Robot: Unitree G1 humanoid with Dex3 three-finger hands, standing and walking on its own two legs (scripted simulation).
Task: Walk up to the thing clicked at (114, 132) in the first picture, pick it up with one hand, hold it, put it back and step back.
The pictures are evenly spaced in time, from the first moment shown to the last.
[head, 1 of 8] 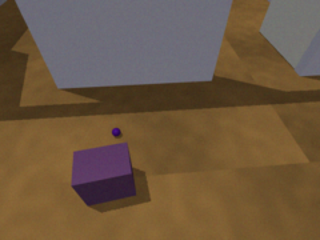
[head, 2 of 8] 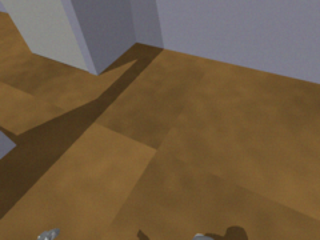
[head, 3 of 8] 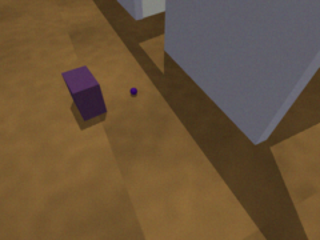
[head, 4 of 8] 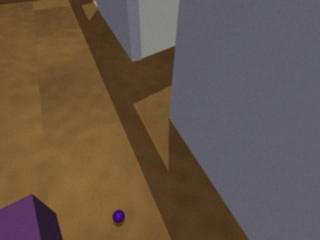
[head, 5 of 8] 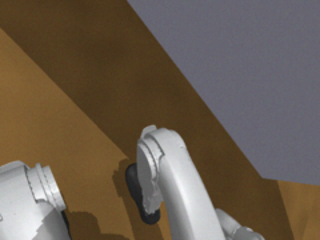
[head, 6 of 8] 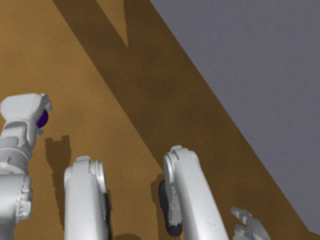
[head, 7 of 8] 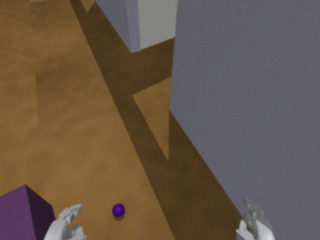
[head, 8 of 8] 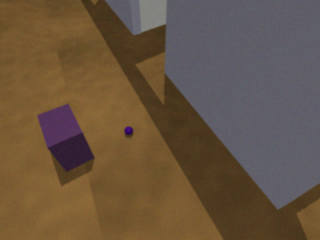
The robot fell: no
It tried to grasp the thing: yes
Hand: left
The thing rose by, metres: 0.69
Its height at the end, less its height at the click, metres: +0.00
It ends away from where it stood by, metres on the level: 0.01
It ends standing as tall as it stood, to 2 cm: yes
